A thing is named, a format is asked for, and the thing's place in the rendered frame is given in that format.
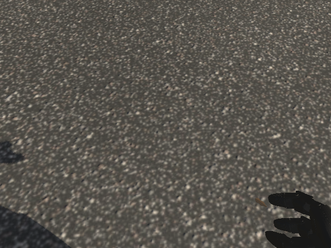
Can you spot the robot right hand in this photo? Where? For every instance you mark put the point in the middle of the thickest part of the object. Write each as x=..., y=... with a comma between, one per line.
x=315, y=232

